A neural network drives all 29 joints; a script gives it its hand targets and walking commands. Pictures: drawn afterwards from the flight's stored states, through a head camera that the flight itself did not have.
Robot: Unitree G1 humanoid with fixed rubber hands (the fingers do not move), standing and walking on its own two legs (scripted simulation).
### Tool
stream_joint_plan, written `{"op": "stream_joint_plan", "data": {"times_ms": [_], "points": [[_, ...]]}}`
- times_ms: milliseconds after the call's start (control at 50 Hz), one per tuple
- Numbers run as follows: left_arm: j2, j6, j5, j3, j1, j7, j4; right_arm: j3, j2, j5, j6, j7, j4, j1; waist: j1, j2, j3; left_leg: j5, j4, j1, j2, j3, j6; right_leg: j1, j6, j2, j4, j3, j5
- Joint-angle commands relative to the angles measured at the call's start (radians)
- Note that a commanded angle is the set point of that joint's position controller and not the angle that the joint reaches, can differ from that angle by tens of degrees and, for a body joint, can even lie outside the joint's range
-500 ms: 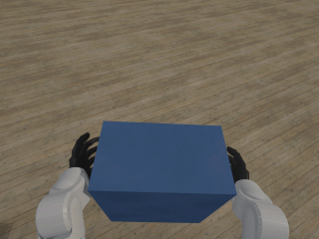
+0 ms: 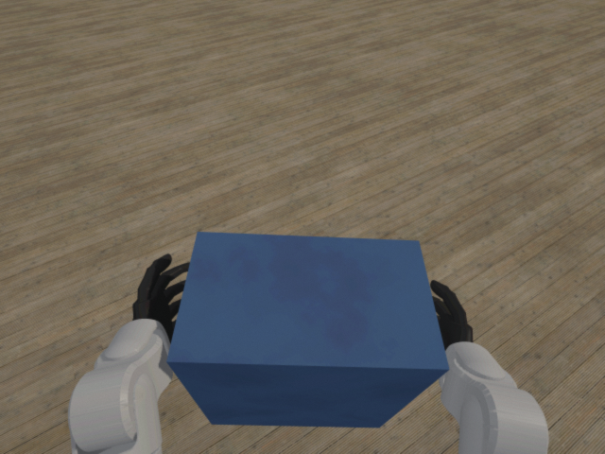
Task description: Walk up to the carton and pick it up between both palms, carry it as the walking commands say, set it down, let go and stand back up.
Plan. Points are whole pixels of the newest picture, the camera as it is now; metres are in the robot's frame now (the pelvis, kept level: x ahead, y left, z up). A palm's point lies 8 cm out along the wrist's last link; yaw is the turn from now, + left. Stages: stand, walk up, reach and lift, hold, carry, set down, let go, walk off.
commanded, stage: carry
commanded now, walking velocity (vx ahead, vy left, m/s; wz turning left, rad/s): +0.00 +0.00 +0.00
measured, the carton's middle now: (301, 344) +0.26 +0.01 +0.04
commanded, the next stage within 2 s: none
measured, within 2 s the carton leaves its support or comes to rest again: neither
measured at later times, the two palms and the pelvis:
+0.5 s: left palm (123, 358) +0.20 +0.20 +0.12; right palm (445, 380) +0.19 -0.14 +0.09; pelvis -0.03 +0.02 +0.00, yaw +0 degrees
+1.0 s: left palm (127, 365) +0.20 +0.19 +0.11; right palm (445, 387) +0.19 -0.14 +0.08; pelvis -0.04 +0.02 +0.00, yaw +0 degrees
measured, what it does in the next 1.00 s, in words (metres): stands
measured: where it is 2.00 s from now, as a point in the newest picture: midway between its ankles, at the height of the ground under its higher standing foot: outside the picture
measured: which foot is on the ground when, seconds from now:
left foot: down 0.00-1.00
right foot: down 0.00-1.00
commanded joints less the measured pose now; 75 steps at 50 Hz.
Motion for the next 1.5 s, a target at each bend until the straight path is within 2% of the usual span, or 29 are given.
{"op": "stream_joint_plan", "data": {"times_ms": [0, 140, 180, 220, 360, 400, 520, 560, 660, 680, 720, 740, 800, 960, 980, 1000, 1100, 1120, 1140, 1160, 1180, 1260, 1280, 1300, 1320, 1360, 1400, 1420, 1480], "points": [[-0.681, 0.024, -0.236, -0.732, -0.275, -0.122, -0.007, 0.727, 0.631, 0.271, -0.022, 0.054, -0.162, -0.511, -0.039, -0.107, -0.272, 0.162, -0.123, 0.112, 0.017, -0.081, 0.005, 0.169, -0.004, -0.131, -0.243, 0.117, 0.516], [-0.626, 0.036, -0.186, -0.672, -0.242, -0.111, 0.087, 0.694, 0.584, 0.250, 0.002, 0.051, -0.065, -0.501, -0.039, -0.121, -0.130, 0.023, -0.190, 0.066, 0.013, -0.116, 0.031, 0.025, -0.005, -0.109, -0.320, 0.130, 0.121], [-0.601, 0.018, -0.177, -0.654, -0.321, -0.105, 0.126, 0.609, 0.536, 0.214, -0.024, 0.051, 0.016, -0.536, -0.033, 0.019, -0.178, 0.066, -0.219, 0.084, 0.040, -0.122, 0.019, 0.074, 0.009, -0.092, -0.290, 0.105, 0.182], [-0.687, 0.013, -0.215, -0.706, -0.334, -0.108, 0.012, 0.708, 0.634, 0.278, -0.021, 0.060, -0.096, -0.552, -0.036, -0.089, -0.162, 0.015, -0.215, 0.046, 0.045, -0.109, 0.015, 0.095, 0.010, -0.101, -0.293, 0.092, 0.203], [-0.643, 0.025, -0.214, -0.696, -0.343, -0.097, 0.035, 0.651, 0.570, 0.229, -0.011, 0.040, -0.039, -0.507, -0.041, -0.052, -0.164, -0.027, -0.205, 0.058, -0.003, -0.105, 0.038, 0.058, 0.010, -0.109, -0.342, 0.130, 0.024], [-0.632, 0.013, -0.184, -0.674, -0.358, -0.091, 0.078, 0.633, 0.544, 0.226, -0.028, 0.045, -0.014, -0.551, -0.034, 0.049, -0.117, -0.021, -0.313, 0.003, 0.078, -0.169, 0.040, 0.061, 0.009, -0.073, -0.261, 0.054, 0.114], [-0.624, -0.009, -0.174, -0.654, -0.382, -0.095, 0.098, 0.638, 0.556, 0.213, -0.045, 0.050, 0.037, -0.552, -0.045, -0.081, -0.151, 0.088, -0.202, 0.070, 0.036, -0.098, 0.029, 0.068, 0.005, -0.097, -0.280, 0.093, 0.285], [-0.678, -0.017, -0.210, -0.693, -0.397, -0.101, 0.008, 0.678, 0.591, 0.259, -0.063, 0.057, -0.091, -0.601, -0.039, -0.027, -0.177, 0.262, -0.211, 0.095, 0.066, -0.116, 0.030, 0.077, -0.002, -0.086, -0.218, 0.059, 0.354], [-0.668, -0.028, -0.206, -0.704, -0.379, -0.100, 0.043, 0.653, 0.604, 0.231, -0.070, 0.055, -0.004, -0.539, -0.048, -0.023, -0.164, 0.126, -0.184, 0.074, 0.043, -0.095, 0.035, 0.062, -0.007, -0.086, -0.245, 0.070, 0.307], [-0.545, -0.054, -0.122, -0.588, -0.388, -0.104, 0.231, 0.530, 0.468, 0.138, -0.090, 0.060, 0.209, -0.518, -0.041, -0.019, -0.147, 0.104, -0.208, 0.080, 0.038, -0.106, 0.032, 0.028, -0.005, -0.085, -0.246, 0.086, 0.254], [-0.658, -0.045, -0.197, -0.713, -0.438, -0.099, 0.045, 0.630, 0.576, 0.216, -0.090, 0.058, -0.004, -0.584, -0.042, 0.070, -0.115, 0.026, -0.239, 0.048, 0.058, -0.127, 0.047, 0.012, 0.010, -0.065, -0.270, 0.063, 0.161], [-0.621, -0.051, -0.160, -0.661, -0.406, -0.099, 0.113, 0.621, 0.555, 0.200, -0.090, 0.065, 0.081, -0.574, -0.041, -0.034, -0.087, -0.014, -0.238, 0.025, 0.050, -0.123, 0.038, 0.002, 0.003, -0.072, -0.293, 0.079, 0.141], [-0.649, -0.053, -0.174, -0.669, -0.380, -0.101, 0.076, 0.668, 0.588, 0.224, -0.086, 0.064, 0.021, -0.570, -0.044, -0.101, -0.107, -0.025, -0.213, 0.019, 0.039, -0.109, 0.041, 0.023, 0.006, -0.070, -0.315, 0.086, 0.085], [-0.628, -0.056, -0.157, -0.640, -0.410, -0.112, 0.138, 0.634, 0.566, 0.208, -0.097, 0.067, 0.053, -0.622, -0.043, -0.067, -0.089, -0.037, -0.229, -0.010, 0.036, -0.124, 0.052, 0.017, -0.004, -0.066, -0.296, 0.089, 0.087], [-0.496, -0.099, -0.075, -0.503, -0.424, -0.112, 0.333, 0.492, 0.456, 0.117, -0.131, 0.073, 0.296, -0.589, -0.039, -0.039, -0.131, -0.043, -0.225, 0.017, 0.023, -0.109, 0.042, 0.022, 0.002, -0.075, -0.297, 0.090, 0.042], [-0.679, -0.109, -0.188, -0.704, -0.520, -0.115, 0.023, 0.634, 0.621, 0.210, -0.140, 0.088, 0.045, -0.619, -0.038, 0.047, -0.086, 0.013, -0.276, 0.028, 0.050, -0.130, 0.038, -0.014, 0.001, -0.072, -0.266, 0.069, 0.118], [-0.636, -0.098, -0.171, -0.650, -0.462, -0.126, 0.133, 0.632, 0.578, 0.194, -0.133, 0.076, 0.079, -0.622, -0.047, -0.091, -0.110, 0.018, -0.213, 0.021, 0.034, -0.093, 0.031, 0.014, 0.010, -0.080, -0.290, 0.081, 0.158], [-0.582, -0.100, -0.102, -0.571, -0.341, -0.121, 0.288, 0.590, 0.511, 0.172, -0.145, 0.079, 0.151, -0.620, -0.035, -0.057, -0.107, -0.021, -0.228, 0.030, 0.033, -0.110, 0.033, -0.004, -0.001, -0.072, -0.303, 0.106, 0.103], [-0.638, -0.106, -0.147, -0.644, -0.416, -0.120, 0.158, 0.610, 0.563, 0.186, -0.146, 0.082, 0.098, -0.600, -0.043, -0.006, -0.059, -0.027, -0.243, -0.010, 0.035, -0.115, 0.045, -0.020, 0.012, -0.067, -0.300, 0.080, 0.049], [-0.555, -0.133, -0.098, -0.552, -0.449, -0.123, 0.297, 0.541, 0.518, 0.134, -0.162, 0.082, 0.279, -0.595, -0.047, -0.072, -0.083, 0.013, -0.208, 0.000, 0.031, -0.093, 0.031, 0.010, 0.008, -0.085, -0.329, 0.117, 0.093], [-0.639, -0.130, -0.149, -0.632, -0.391, -0.128, 0.164, 0.650, 0.597, 0.208, -0.161, 0.088, 0.092, -0.611, -0.040, -0.086, -0.096, -0.001, -0.218, 0.018, 0.032, -0.104, 0.029, -0.014, 0.011, -0.077, -0.334, 0.096, 0.069], [-0.655, -0.130, -0.148, -0.664, -0.423, -0.118, 0.140, 0.638, 0.605, 0.209, -0.167, 0.093, 0.112, -0.594, -0.042, 0.044, -0.110, 0.051, -0.266, 0.018, 0.064, -0.117, 0.039, 0.028, 0.013, -0.066, -0.274, 0.061, 0.155], [-0.531, -0.165, -0.077, -0.544, -0.469, -0.129, 0.337, 0.478, 0.465, 0.096, -0.203, 0.094, 0.317, -0.584, -0.042, 0.036, -0.128, 0.071, -0.261, 0.038, 0.057, -0.120, 0.035, 0.032, 0.011, -0.068, -0.268, 0.078, 0.175], [-0.683, -0.165, -0.179, -0.682, -0.448, -0.138, 0.098, 0.671, 0.632, 0.219, -0.202, 0.099, 0.031, -0.630, -0.040, -0.082, -0.115, 0.057, -0.242, 0.025, 0.057, -0.110, 0.033, 0.037, 0.014, -0.074, -0.273, 0.062, 0.178], [-0.585, -0.185, -0.104, -0.575, -0.486, -0.140, 0.288, 0.541, 0.536, 0.140, -0.225, 0.105, 0.241, -0.636, -0.043, -0.060, -0.094, 0.035, -0.230, 0.014, 0.041, -0.095, 0.027, 0.032, 0.017, -0.077, -0.297, 0.079, 0.146], [-0.633, -0.191, -0.134, -0.626, -0.447, -0.146, 0.226, 0.630, 0.600, 0.181, -0.228, 0.107, 0.160, -0.645, -0.043, -0.121, -0.113, 0.029, -0.183, 0.013, 0.025, -0.082, 0.025, 0.045, 0.007, -0.090, -0.307, 0.104, 0.150], [-0.558, -0.196, -0.088, -0.561, -0.392, -0.153, 0.342, 0.528, 0.508, 0.115, -0.230, 0.111, 0.288, -0.553, -0.038, -0.032, -0.141, -0.002, -0.245, 0.017, 0.038, -0.121, 0.039, 0.037, 0.008, -0.069, -0.289, 0.076, 0.097], [-0.609, -0.201, -0.118, -0.627, -0.469, -0.150, 0.233, 0.582, 0.573, 0.154, -0.233, 0.118, 0.216, -0.618, -0.037, -0.004, -0.069, -0.010, -0.262, 0.003, 0.049, -0.115, 0.035, -0.009, 0.001, -0.071, -0.298, 0.101, 0.106], [-0.632, -0.214, -0.125, -0.618, -0.463, -0.150, 0.249, 0.610, 0.596, 0.175, -0.252, 0.116, 0.159, -0.638, -0.036, -0.051, -0.136, 0.153, -0.222, 0.031, 0.052, -0.105, 0.022, 0.070, 0.023, -0.106, -0.285, 0.079, 0.288]]}}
